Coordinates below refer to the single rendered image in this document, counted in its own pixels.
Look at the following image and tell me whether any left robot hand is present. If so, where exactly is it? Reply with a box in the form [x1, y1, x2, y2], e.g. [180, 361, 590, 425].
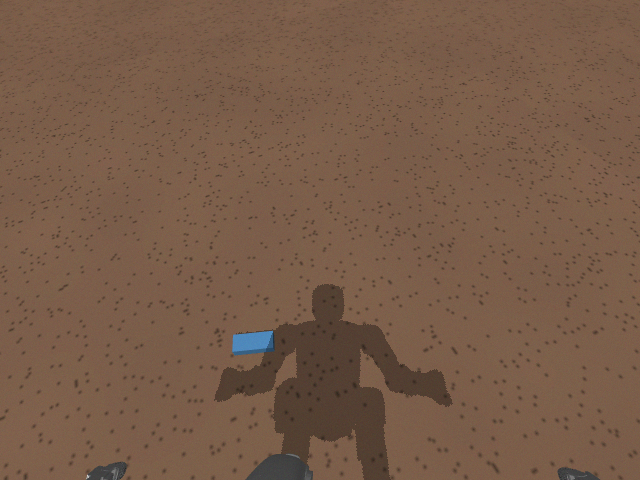
[86, 462, 127, 480]

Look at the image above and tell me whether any small box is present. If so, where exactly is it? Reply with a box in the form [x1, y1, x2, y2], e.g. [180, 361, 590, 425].
[232, 331, 275, 356]

